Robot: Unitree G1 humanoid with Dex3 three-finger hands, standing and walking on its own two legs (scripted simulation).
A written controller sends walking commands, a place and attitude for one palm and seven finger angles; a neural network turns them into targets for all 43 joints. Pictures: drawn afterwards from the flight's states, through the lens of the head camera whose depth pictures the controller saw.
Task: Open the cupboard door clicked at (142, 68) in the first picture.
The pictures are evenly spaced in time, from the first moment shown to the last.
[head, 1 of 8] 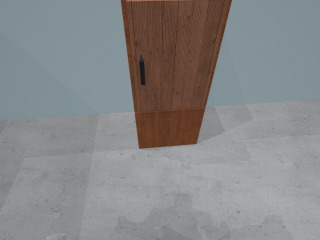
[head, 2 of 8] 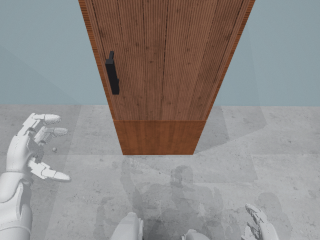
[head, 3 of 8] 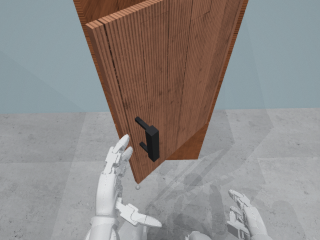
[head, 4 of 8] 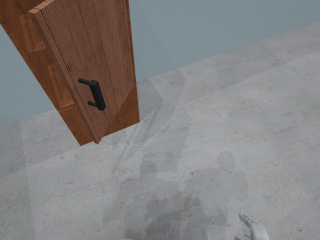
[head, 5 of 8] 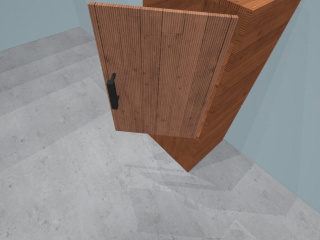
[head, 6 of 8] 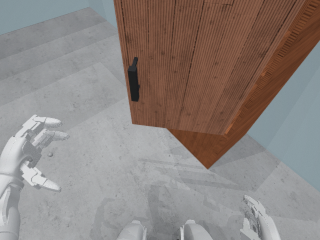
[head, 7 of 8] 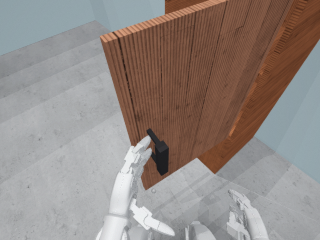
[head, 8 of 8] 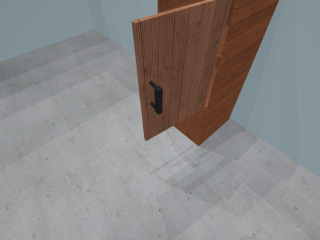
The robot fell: no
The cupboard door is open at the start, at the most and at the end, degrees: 0 83 82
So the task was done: yes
